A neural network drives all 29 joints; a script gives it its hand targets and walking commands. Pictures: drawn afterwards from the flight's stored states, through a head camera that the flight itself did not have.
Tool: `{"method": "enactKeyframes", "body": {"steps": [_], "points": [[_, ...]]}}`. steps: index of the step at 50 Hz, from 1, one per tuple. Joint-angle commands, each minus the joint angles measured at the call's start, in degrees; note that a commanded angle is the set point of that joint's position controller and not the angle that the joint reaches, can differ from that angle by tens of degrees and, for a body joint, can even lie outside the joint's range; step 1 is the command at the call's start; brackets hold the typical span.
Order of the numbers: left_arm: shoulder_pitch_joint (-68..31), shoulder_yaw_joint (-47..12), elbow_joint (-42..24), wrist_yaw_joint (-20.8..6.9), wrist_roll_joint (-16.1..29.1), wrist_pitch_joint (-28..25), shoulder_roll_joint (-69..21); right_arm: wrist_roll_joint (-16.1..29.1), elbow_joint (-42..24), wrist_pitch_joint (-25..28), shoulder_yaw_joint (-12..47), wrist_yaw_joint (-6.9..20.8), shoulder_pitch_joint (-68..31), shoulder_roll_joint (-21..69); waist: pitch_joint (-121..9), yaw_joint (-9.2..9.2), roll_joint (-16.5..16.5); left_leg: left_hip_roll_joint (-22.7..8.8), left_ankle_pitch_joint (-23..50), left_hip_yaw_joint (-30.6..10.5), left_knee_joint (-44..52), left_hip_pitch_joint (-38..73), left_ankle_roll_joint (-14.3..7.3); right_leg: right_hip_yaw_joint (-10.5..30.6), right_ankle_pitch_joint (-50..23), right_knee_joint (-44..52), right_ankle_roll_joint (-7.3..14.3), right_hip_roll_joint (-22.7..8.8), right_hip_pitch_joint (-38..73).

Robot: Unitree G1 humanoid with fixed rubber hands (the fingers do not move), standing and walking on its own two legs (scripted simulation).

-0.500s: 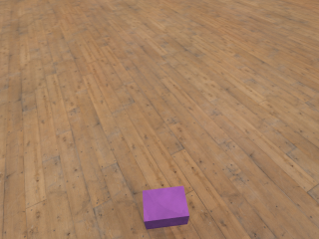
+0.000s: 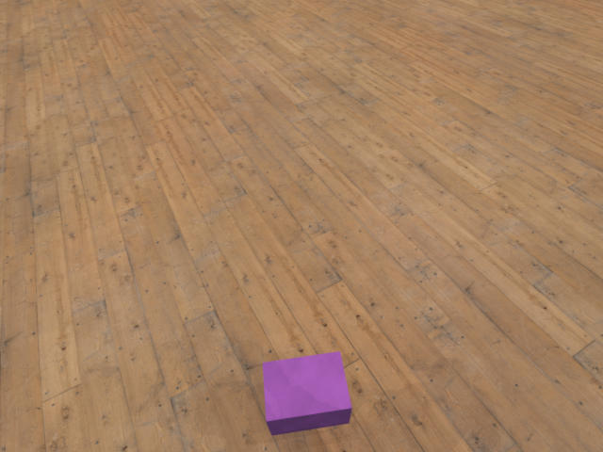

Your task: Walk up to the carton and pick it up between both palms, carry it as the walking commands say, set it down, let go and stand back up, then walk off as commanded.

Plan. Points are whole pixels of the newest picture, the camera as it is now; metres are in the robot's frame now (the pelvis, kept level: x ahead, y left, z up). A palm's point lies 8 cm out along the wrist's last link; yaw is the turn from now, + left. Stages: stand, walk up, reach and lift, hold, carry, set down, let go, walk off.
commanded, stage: walk off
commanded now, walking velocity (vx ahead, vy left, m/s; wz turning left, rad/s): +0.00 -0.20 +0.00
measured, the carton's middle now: (306, 393) +0.42 +0.05 -0.70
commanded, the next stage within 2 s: stand in 0.42 s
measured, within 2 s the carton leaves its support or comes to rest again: neither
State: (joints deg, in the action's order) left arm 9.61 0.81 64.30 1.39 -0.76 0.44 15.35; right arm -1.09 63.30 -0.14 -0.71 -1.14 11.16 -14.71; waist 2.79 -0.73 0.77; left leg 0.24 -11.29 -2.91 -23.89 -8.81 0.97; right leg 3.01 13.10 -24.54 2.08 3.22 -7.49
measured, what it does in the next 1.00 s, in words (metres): steps to the right: left foot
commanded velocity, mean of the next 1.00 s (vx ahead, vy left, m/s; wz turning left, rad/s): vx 0.00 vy -0.08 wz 0.00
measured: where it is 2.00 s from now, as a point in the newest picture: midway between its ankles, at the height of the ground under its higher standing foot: outside the picture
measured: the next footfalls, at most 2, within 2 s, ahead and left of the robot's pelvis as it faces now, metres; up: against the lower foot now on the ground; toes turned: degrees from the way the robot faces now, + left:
left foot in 0.58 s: +0.02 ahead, +0.04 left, +0.00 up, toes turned +10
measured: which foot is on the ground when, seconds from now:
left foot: down 0.00-0.28, up 0.30-0.56, down 0.58-1.00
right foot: down 0.00-1.00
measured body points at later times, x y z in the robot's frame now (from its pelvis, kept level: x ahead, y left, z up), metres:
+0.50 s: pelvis +0.02 -0.06 -0.01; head +0.04 -0.06 +0.43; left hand +0.01 +0.18 -0.17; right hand +0.09 -0.31 -0.16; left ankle -0.03 +0.05 -0.71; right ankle +0.01 -0.10 -0.74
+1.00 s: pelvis +0.06 -0.11 -0.01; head +0.05 -0.13 +0.44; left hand +0.01 +0.11 -0.16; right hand +0.09 -0.33 -0.18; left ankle -0.02 +0.04 -0.74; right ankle +0.01 -0.15 -0.74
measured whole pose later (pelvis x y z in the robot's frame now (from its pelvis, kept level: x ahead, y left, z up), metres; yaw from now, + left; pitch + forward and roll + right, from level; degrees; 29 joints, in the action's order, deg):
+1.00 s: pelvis +0.06 -0.11 -0.01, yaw +6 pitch -2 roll +0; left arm 17.3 0.6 67.4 3.5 -0.7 0.1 7.2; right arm -0.1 66.8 -2.3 -1.0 -2.7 13.2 -9.5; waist 0.6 0.1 2.5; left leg -4.6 -19.6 1.7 -26.1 -4.3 2.9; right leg -4.4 17.3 -22.4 6.7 6.5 -3.5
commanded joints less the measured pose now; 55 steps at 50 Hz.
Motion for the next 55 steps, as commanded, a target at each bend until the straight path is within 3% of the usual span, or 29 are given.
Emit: {"method": "enactKeyframes", "body": {"steps": [1,5,7,9,13,14,15,18,19,21,22,25,26,27,28,29,30,31,33,35,38,41,45,46,47,48,50,53,55], "points": [[0.77,1.35,-0.96,1.11,0.97,-0.09,8.72,0.12,-4.86,1.25,-2.80,0.22,-1.50,-13.28,2.30,-1.89,-4.14,-7.89,-6.41,-7.88,7.57,-2.09,-2.76,4.86,5.71,6.66,0.47,-5.09,-5.67],[-0.15,1.24,-3.28,0.44,0.18,1.41,6.57,0.12,-6.02,-0.01,-1.33,-0.50,-2.54,-7.15,-1.21,-0.19,1.19,-9.73,4.61,-7.14,4.29,-4.19,-2.18,2.99,-1.37,2.20,0.50,-4.95,-2.59],[2.38,1.48,-3.45,0.50,0.48,2.39,4.55,-0.02,-4.67,-0.78,-1.88,-1.89,-0.75,-9.93,-2.12,-0.01,8.43,-14.62,7.31,-12.33,5.11,-1.71,-4.37,1.52,-4.89,-3.17,0.41,-4.54,-6.36],[3.70,3.34,-4.23,0.24,-0.38,2.39,10.03,-0.20,-5.55,-1.27,-3.02,-1.68,-0.31,-13.83,-3.64,0.05,9.02,-17.05,11.84,-15.12,4.13,-1.13,-5.50,-0.06,-0.17,-4.74,-1.11,-3.90,-6.49],[4.03,3.30,-4.96,-0.78,-0.74,2.78,9.40,-0.18,-6.29,-2.12,-3.14,-2.28,-1.76,-11.15,-0.09,0.11,-0.15,-9.66,-2.68,-5.67,-2.67,-10.54,-1.82,6.53,0.00,5.30,0.89,-7.73,-3.85],[8.70,2.60,-2.60,-0.21,0.06,2.83,5.50,0.85,-6.07,-2.27,-2.50,-2.70,-1.48,-7.18,-1.80,1.09,-9.44,-4.49,-8.09,0.19,-10.54,-12.97,-0.27,12.18,-2.43,9.77,1.58,-11.85,0.62],[4.97,2.76,-4.56,-0.35,-0.33,3.17,8.35,0.02,-5.97,-2.24,-1.88,-3.06,-1.11,-6.80,-1.27,1.19,-11.86,-1.19,-16.85,4.02,-22.71,-14.55,0.04,15.60,-5.89,12.40,6.87,-15.83,-2.29],[4.53,2.01,-5.93,-0.18,-1.71,2.85,5.96,-0.06,-5.21,-3.19,-2.86,-3.70,-3.71,-6.80,-1.86,3.10,-1.91,-4.80,-22.37,3.45,-37.29,-18.98,-0.62,12.24,-18.56,8.27,9.88,-16.75,-2.21],[1.61,1.92,-8.33,-0.04,-1.64,2.57,8.42,0.09,-6.27,-2.91,-2.77,-3.67,-5.17,-6.42,-0.49,3.12,-7.38,-4.18,-22.22,2.96,-40.19,-19.44,-0.69,10.11,-25.40,7.02,10.35,-14.76,-4.05],[4.18,1.99,-6.29,0.36,-1.66,2.21,6.05,0.01,-4.05,-1.95,-2.04,-3.32,1.23,-4.41,-3.79,1.18,-4.94,-4.11,-21.49,4.68,-35.72,-19.49,-0.73,6.78,-34.54,3.86,12.72,-13.10,3.33],[8.36,1.58,-5.37,0.53,-1.02,2.27,5.65,0.28,-4.08,-1.83,-1.54,-3.40,-1.76,-3.14,-2.82,3.76,-2.43,-4.57,-19.92,4.59,-34.12,-19.46,-1.03,9.42,-38.74,3.83,9.16,-13.78,2.79],[6.42,2.01,-4.61,1.76,-1.11,1.74,7.37,0.66,-5.05,-1.53,-1.32,-2.95,-0.72,-2.67,-2.48,0.44,-2.77,-4.86,-15.99,4.21,-18.00,-9.66,-0.19,10.45,-35.39,4.43,10.99,-16.17,-1.09],[6.51,1.94,-3.86,1.92,-0.82,1.62,7.59,1.01,-4.90,-1.66,-0.96,-2.87,-0.99,-2.13,-4.86,0.53,-4.68,-3.13,-14.63,4.65,-16.70,-8.09,-0.66,12.14,-31.43,5.30,8.16,-15.68,0.92],[5.78,1.45,-3.82,1.56,-0.46,1.30,3.95,0.83,-3.36,-2.26,-0.93,-3.17,2.55,-1.13,-4.82,-0.86,1.90,-4.27,-9.29,3.46,-8.33,-4.13,-1.15,11.66,-27.04,3.94,7.59,-15.63,0.60],[6.51,1.56,-4.15,1.79,-0.23,1.29,4.41,0.57,-2.31,-2.92,-1.38,-3.14,5.23,-1.10,-4.11,-0.60,1.59,-3.77,-4.62,5.39,-4.14,-3.42,-1.77,10.43,-22.73,4.98,3.44,-14.86,0.42],[3.39,0.91,-3.75,1.92,0.49,0.52,3.58,-0.09,-4.55,-2.49,-1.51,-3.46,2.55,-3.41,-3.98,-3.20,-0.46,-7.98,1.75,0.20,6.08,5.40,-2.57,10.62,-20.64,5.69,2.14,-14.96,-6.30],[7.34,0.94,-4.16,1.53,1.57,0.49,1.55,0.58,-3.56,-2.02,-1.98,-3.18,3.73,-6.43,-3.36,-0.15,11.52,-15.52,11.32,-7.00,2.26,6.16,-5.67,4.33,-16.68,2.31,-3.07,-7.99,-8.14],[9.96,0.75,-1.62,1.45,0.48,0.85,0.07,0.05,-1.23,-1.81,-1.68,-2.81,5.29,-4.95,-1.97,-0.67,15.71,-20.05,17.88,-11.86,3.73,4.86,-9.19,1.36,-7.34,-2.70,-3.95,-5.88,-7.51],[7.47,1.59,-1.34,0.34,0.22,1.29,0.73,-1.02,-4.12,-0.97,-0.56,-2.02,0.90,-0.41,-0.51,-0.27,14.40,-22.77,19.32,-13.91,8.05,1.12,-12.04,-1.36,10.25,-12.13,-2.96,-3.69,-8.54],[10.07,1.47,-0.92,-0.43,-0.18,1.14,-1.16,-0.78,-1.98,-0.49,-0.02,-3.08,0.86,-1.22,0.99,1.88,11.80,-19.16,21.61,-8.50,5.16,1.83,-10.60,-0.58,9.73,-5.17,-2.43,-5.61,-7.88],[9.47,0.44,0.35,-0.25,-1.03,-0.97,-1.18,0.83,-2.70,0.15,-1.73,-1.72,2.57,-4.14,-0.80,-0.39,-1.73,-9.49,16.05,0.86,2.36,-1.06,-1.95,1.68,-18.65,3.12,-1.01,-8.18,3.02],[15.14,0.14,3.38,1.15,0.70,-0.63,-1.23,0.95,-1.05,-0.66,-1.01,-0.56,2.20,1.77,-3.11,1.98,-7.21,-4.59,-1.90,4.78,-1.77,-2.75,-0.52,4.92,-39.11,4.21,-1.51,-12.15,9.50],[10.81,1.71,1.91,2.31,-0.34,-0.73,4.56,0.99,0.47,-1.06,-0.98,-1.58,2.27,0.88,2.44,0.99,-4.82,-4.98,-1.84,4.98,-0.18,-3.78,-0.29,6.39,-39.34,7.56,-0.87,-13.38,6.17],[10.66,1.29,1.97,1.95,0.07,-0.75,0.06,0.31,1.06,-1.26,0.01,-1.28,1.85,3.81,4.11,-0.32,0.78,-5.66,-0.71,5.24,-0.13,-2.09,-0.21,5.01,-36.62,7.07,0.79,-11.99,3.65],[10.96,1.04,2.44,2.54,0.06,-0.47,0.01,1.12,1.36,-1.72,-0.05,-1.44,5.04,4.11,4.11,0.49,-4.56,-4.90,-1.51,6.09,-1.12,-4.17,0.16,4.97,-39.59,7.55,-1.23,-11.90,6.53],[14.97,0.69,2.97,2.85,-0.31,-0.51,-1.71,1.12,3.44,-2.21,-0.64,-1.80,5.64,2.31,1.06,1.15,-1.74,-5.05,-3.22,5.58,-0.95,-3.50,-0.30,5.70,-43.10,6.97,-3.65,-12.89,8.65],[14.65,0.54,3.70,2.63,0.06,-0.51,-2.54,0.78,3.88,-2.65,-1.29,-2.20,6.28,-0.53,5.07,1.62,-6.07,-5.29,-4.77,5.67,-2.08,-5.95,-0.05,5.18,-39.70,8.24,-5.37,-11.96,8.03],[16.12,0.73,4.41,2.06,-0.08,-0.74,-3.20,1.01,2.26,-2.95,-1.10,-2.02,5.52,0.93,2.56,1.41,-2.13,-5.99,-4.73,5.26,-1.02,-2.76,-0.66,6.92,-33.92,9.81,-4.79,-12.92,6.19],[14.93,1.32,4.37,3.05,-0.11,0.12,-1.68,0.63,0.91,-2.14,-1.10,-1.76,3.21,1.23,3.93,1.68,-4.86,-7.36,-2.87,5.42,-0.43,-3.43,-0.41,3.04,-31.18,9.54,-2.35,-10.80,4.47]]}}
